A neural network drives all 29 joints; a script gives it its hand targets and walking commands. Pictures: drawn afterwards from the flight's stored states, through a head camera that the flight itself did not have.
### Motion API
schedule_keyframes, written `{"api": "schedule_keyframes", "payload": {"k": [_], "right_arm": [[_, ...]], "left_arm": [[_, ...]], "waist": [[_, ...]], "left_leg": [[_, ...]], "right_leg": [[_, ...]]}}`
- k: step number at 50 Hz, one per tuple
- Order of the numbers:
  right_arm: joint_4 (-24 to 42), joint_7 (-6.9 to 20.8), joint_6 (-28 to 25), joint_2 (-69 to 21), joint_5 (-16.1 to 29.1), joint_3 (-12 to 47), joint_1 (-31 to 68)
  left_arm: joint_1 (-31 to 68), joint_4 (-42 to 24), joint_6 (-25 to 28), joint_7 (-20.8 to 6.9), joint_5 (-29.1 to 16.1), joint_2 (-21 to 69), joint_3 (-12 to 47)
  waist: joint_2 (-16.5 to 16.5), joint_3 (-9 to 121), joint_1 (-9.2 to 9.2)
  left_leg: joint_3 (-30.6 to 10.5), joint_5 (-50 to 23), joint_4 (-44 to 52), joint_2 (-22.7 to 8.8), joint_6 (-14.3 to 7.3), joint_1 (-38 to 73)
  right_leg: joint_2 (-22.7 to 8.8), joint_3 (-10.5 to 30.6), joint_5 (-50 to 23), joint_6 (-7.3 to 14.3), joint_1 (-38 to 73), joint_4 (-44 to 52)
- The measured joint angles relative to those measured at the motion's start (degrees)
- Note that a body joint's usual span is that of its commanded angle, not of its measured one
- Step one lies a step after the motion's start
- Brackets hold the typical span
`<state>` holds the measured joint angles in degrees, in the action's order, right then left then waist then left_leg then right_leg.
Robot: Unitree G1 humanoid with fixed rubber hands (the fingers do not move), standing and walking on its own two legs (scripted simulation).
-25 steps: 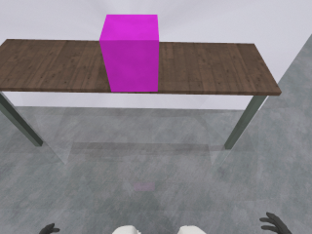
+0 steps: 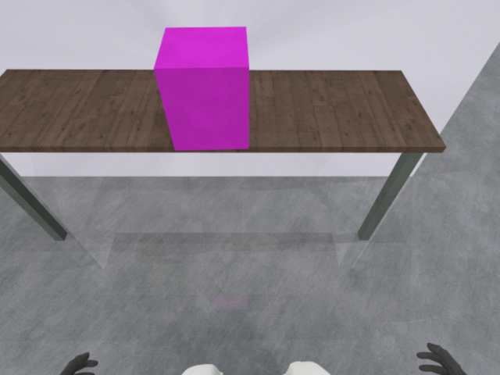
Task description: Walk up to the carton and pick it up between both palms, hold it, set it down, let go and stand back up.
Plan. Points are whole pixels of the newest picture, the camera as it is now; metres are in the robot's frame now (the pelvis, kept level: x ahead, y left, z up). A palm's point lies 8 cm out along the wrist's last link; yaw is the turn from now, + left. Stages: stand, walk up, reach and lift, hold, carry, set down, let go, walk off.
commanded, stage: walk up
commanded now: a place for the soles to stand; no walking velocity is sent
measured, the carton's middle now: (209, 91) +0.79 +0.12 -0.01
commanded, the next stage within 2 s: none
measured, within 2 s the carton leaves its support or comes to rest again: neither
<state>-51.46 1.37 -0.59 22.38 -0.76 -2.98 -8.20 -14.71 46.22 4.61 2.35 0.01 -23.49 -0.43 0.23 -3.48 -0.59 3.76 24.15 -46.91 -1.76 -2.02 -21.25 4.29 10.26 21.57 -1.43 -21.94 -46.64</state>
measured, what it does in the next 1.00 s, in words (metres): steps on the spot: right foot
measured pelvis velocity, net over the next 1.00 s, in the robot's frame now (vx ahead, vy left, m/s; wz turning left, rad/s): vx -0.01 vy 0.01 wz -0.04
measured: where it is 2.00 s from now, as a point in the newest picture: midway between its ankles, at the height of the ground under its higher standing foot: outside the picture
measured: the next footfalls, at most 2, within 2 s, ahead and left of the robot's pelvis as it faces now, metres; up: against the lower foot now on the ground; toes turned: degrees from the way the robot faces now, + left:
right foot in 0.90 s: +0.07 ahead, -0.13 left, +0.00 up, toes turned +7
right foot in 1.66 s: +0.10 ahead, -0.07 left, +0.00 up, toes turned +7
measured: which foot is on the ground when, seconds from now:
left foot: down 0.00-1.00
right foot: down 0.00-0.64, up 0.66-0.88, down 0.90-1.00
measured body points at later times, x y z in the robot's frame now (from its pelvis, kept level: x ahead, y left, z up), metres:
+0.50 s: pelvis -0.01 +0.01 +0.00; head +0.00 +0.01 +0.45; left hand +0.09 +0.32 -0.10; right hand +0.09 -0.31 -0.10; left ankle +0.01 +0.10 -0.71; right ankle +0.02 -0.15 -0.71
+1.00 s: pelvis -0.01 +0.01 +0.00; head +0.02 +0.01 +0.45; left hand +0.08 +0.33 -0.09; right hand +0.09 -0.30 -0.11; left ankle +0.01 +0.10 -0.70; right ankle +0.03 -0.13 -0.71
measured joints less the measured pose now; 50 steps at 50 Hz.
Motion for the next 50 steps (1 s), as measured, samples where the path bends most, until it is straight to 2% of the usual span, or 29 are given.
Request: {"api": "schedule_keyframes", "payload": {"k": [4,8,9,12,14,17,20,21,24,29,33,36,38,44,45,46,47,50], "right_arm": [[0.8,0.02,0.16,0.0,0.0,0.0,0.01],[1.27,0.03,0.63,0.0,0.0,0.0,0.32],[1.19,0.06,0.64,0.0,0.0,0.0,0.32],[0.05,0.07,0.58,0.0,0.0,0.0,0.31],[-0.88,-0.06,0.43,0.01,0.0,0.0,0.23],[-1.64,0.08,0.27,0.01,0.0,0.0,0.22],[-1.62,0.09,0.18,-0.01,0.0,0.0,0.22],[-1.56,0.16,0.18,-0.01,0.0,0.01,0.22],[-0.96,0.35,0.25,0.0,0.0,0.0,0.23],[0.53,0.62,0.6,0.0,0.0,0.01,0.22],[-0.47,0.64,0.54,0.01,0.0,0.0,0.14],[-1.52,0.51,0.36,0.01,0.0,0.0,-0.39],[-1.98,0.42,0.34,0.0,0.0,0.0,-0.38],[-1.22,-0.12,0.12,-0.01,0.0,0.01,-0.37],[-0.99,-0.1,0.12,-0.02,0.0,0.01,-0.38],[-0.68,-0.08,0.19,-0.01,0.0,0.01,-0.36],[-0.31,-0.04,0.36,-0.01,0.0,0.01,-0.35],[0.84,0.24,1.13,-0.01,0.0,0.0,-0.34]], "left_arm": [[-0.12,0.0,0.09,0.0,0.0,0.0,0.03],[-1.4,0.01,0.1,0.0,0.0,0.0,0.01],[-1.54,0.0,0.1,0.0,0.0,0.0,-0.02],[-1.0,0.0,0.05,0.0,0.0,0.0,-0.03],[-0.24,0.0,-0.07,0.0,0.0,0.01,0.0],[0.42,0.01,-0.33,0.0,0.0,0.01,-0.04],[0.08,0.0,-0.41,0.0,0.0,-0.01,-0.22],[-0.19,-0.01,-0.41,0.0,0.0,-0.03,-0.31],[-0.93,0.0,-0.32,0.0,0.0,0.0,-0.39],[-2.75,0.0,-0.2,0.0,0.0,0.0,-0.53],[-2.25,0.01,-0.36,0.0,0.0,0.01,-0.57],[-1.27,0.01,-0.76,0.09,0.0,0.02,-0.58],[-1.24,0.0,-0.77,0.09,0.0,0.0,-0.59],[-1.27,-0.02,-0.79,0.14,0.0,-0.02,-0.61],[-1.32,-0.03,-0.79,0.18,0.0,-0.04,-0.64],[-1.34,-0.02,-0.74,0.23,0.0,-0.02,-0.62],[-1.5,-0.01,-0.6,0.25,0.0,0.06,-0.48],[-2.38,0.01,-0.45,0.42,0.0,0.05,-0.53]], "waist": [[0.11,0.06,0.0],[0.19,0.1,0.0],[0.24,0.04,0.0],[0.46,-0.14,-0.03],[0.38,-0.15,-0.05],[0.34,-0.19,-0.05],[0.26,-0.3,-0.02],[0.2,-0.28,-0.01],[0.21,-0.51,-0.04],[0.74,-0.56,-0.04],[1.46,-0.95,-0.11],[1.14,-0.9,-0.12],[0.93,-0.99,-0.11],[0.21,-1.96,-0.07],[0.14,-2.04,-0.05],[0.2,-2.22,-0.09],[0.67,-2.36,-0.1],[1.28,-2.31,-0.08]], "left_leg": [[0.02,-0.22,-0.01,-0.23,0.85,0.0],[0.03,5.48,-1.03,0.63,0.48,0.0],[0.02,5.34,-0.96,0.83,0.21,-0.01],[0.02,-2.47,0.68,1.03,-0.34,0.0],[0.01,-1.73,0.69,1.3,-0.75,0.03],[-0.01,-1.22,0.76,1.26,-1.23,0.03],[0.09,-1.35,0.84,0.7,-1.07,0.01],[0.15,-1.36,0.85,0.52,-0.93,0.0],[0.16,-1.31,0.55,0.38,-0.33,0.04],[0.18,4.49,-0.32,1.54,-0.18,0.02],[0.23,-2.94,1.1,1.99,-1.67,0.04],[0.2,-1.94,1.77,2.56,-2.21,0.09],[0.21,-1.97,2.32,2.48,-2.3,0.2],[0.31,-1.96,2.41,2.24,-1.69,0.22],[0.35,-1.86,2.26,2.21,-1.53,0.2],[0.31,-1.67,1.9,2.17,-1.32,0.24],[0.28,-1.49,1.37,1.79,-1.1,0.26],[0.05,7.53,-1.55,2.06,0.48,0.27]], "right_leg": [[0.05,0.0,1.03,-0.02,0.49,0.87],[-0.01,0.96,0.41,-0.01,0.5,1.28],[-0.01,1.18,0.27,-0.01,0.5,1.42],[-0.09,1.3,0.04,-0.03,0.43,1.57],[-0.21,1.28,-0.35,-0.03,0.06,0.71],[-0.21,0.89,6.68,-0.03,-0.84,-3.64],[-0.21,0.5,7.53,-0.03,-0.29,-3.08],[-0.22,0.42,6.86,-0.02,0.45,-0.78],[-0.23,0.37,-1.94,-0.24,1.62,3.46],[-0.8,1.12,-0.58,-0.42,1.51,3.26],[-0.92,1.22,-0.55,-0.42,1.13,2.51],[-0.92,1.13,5.47,-0.42,-0.93,-2.41],[-0.93,0.97,6.66,-0.42,-1.67,-4.11],[-0.94,-0.46,6.06,-0.42,-1.17,-1.07],[-0.95,-0.95,3.61,-0.42,-0.25,2.38],[-0.91,-1.03,-2.05,-0.42,0.31,4.49],[-0.59,-1.24,-4.07,-0.42,0.36,4.39],[-0.55,-1.07,-2.66,-0.35,0.96,4.04]]}}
